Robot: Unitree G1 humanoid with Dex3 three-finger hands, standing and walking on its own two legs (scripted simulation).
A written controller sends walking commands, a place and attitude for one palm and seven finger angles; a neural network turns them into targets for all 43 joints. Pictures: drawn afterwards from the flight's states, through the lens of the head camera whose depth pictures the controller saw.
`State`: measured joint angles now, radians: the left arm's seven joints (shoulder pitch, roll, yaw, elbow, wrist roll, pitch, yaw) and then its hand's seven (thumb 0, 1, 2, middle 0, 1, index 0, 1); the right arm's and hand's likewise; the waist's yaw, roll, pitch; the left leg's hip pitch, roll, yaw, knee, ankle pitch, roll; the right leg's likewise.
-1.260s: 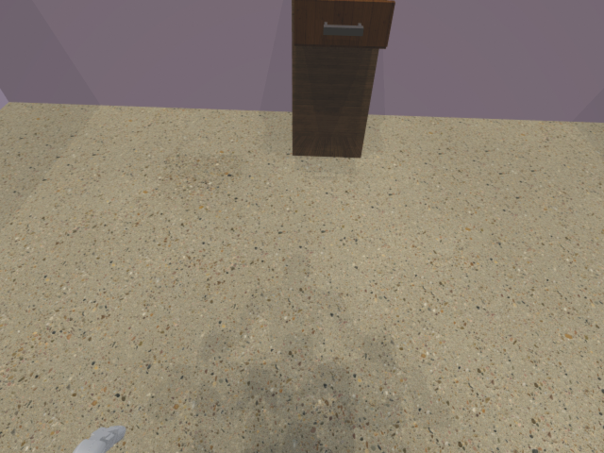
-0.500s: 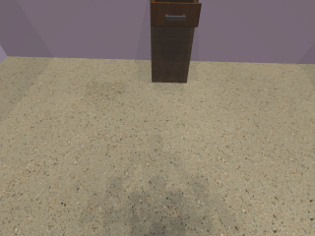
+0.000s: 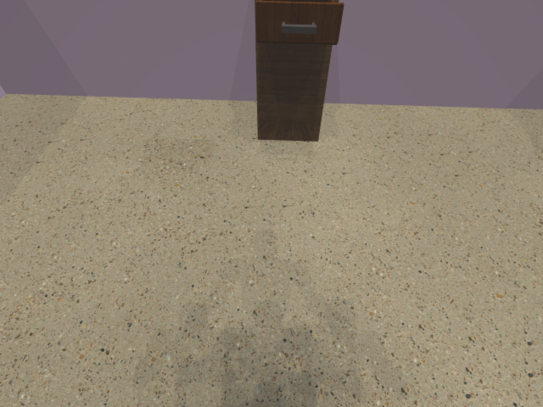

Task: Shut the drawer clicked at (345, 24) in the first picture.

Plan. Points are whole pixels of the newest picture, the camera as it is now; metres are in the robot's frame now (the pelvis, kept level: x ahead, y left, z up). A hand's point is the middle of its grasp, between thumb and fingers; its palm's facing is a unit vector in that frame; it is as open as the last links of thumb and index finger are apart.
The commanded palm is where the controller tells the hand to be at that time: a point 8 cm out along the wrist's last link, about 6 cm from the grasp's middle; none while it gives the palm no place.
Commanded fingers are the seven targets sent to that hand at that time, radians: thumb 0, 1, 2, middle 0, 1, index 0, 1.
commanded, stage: look at it before walking up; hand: left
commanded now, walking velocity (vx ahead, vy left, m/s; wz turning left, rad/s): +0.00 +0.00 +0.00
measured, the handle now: (298, 26) +1.39 -0.03 +0.01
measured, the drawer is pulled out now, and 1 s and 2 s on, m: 0.30 0.30 0.30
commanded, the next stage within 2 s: walk to a spot facing it in 0.28 s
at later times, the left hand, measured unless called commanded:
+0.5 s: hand out of the picture +0.08 +0.24 -0.16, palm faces -0.03 -0.95 -0.32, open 7.4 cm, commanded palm none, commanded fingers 0.00 0.90 0.90 -0.20 -0.30 -0.20 -0.30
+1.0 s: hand out of the picture +0.11 +0.12 -0.17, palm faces -0.13 -0.98 -0.17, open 7.3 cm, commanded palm none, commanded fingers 0.00 0.90 0.90 -0.20 -0.30 -0.20 -0.30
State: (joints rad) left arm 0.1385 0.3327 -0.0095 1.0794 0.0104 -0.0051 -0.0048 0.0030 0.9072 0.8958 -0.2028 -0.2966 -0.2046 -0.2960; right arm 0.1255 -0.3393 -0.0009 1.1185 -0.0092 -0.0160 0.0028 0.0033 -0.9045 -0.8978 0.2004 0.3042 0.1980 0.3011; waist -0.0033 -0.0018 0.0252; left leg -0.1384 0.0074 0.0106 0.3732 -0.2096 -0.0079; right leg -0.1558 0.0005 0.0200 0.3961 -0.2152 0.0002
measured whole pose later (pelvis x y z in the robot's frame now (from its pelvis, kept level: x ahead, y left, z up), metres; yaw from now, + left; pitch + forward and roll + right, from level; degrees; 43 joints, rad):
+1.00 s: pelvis +0.15 -0.05 +0.00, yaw -12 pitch -1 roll +1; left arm 0.46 0.12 0.02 1.11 0.02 -0.06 0.00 0.00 0.91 0.90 -0.20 -0.30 -0.20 -0.30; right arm 0.21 -0.20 -0.06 1.06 -0.02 -0.02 0.02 0.01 -0.91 -0.90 0.20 0.30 0.19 0.30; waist 0.02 0.01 0.03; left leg -0.58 0.12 0.08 1.05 -0.24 -0.04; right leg -0.05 0.04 -0.01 0.37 -0.31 -0.06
